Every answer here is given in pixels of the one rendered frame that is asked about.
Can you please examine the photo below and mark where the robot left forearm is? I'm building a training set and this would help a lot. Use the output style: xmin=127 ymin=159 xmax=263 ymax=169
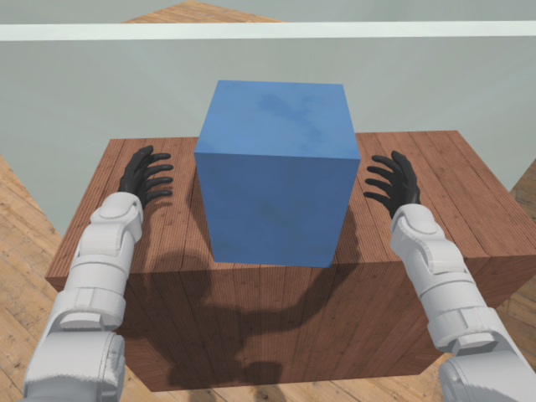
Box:
xmin=23 ymin=192 xmax=143 ymax=399

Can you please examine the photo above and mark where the robot left upper arm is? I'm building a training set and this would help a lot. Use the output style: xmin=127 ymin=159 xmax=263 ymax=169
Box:
xmin=15 ymin=331 xmax=126 ymax=402

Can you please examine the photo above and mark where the right robot hand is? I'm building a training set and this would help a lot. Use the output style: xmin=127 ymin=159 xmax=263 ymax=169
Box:
xmin=363 ymin=151 xmax=421 ymax=219

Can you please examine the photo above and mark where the pedestal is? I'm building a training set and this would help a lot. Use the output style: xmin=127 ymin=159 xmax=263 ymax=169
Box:
xmin=44 ymin=131 xmax=536 ymax=392

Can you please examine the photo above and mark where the robot right forearm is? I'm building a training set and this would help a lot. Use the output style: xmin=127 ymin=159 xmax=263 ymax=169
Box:
xmin=389 ymin=204 xmax=536 ymax=380

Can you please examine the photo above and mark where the robot right upper arm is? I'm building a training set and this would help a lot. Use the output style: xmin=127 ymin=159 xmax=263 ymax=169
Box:
xmin=438 ymin=350 xmax=536 ymax=402

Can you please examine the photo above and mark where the left robot hand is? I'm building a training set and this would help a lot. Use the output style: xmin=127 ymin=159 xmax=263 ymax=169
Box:
xmin=117 ymin=145 xmax=173 ymax=211

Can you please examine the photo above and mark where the carton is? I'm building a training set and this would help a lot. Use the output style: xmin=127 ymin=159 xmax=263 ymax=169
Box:
xmin=193 ymin=80 xmax=361 ymax=268

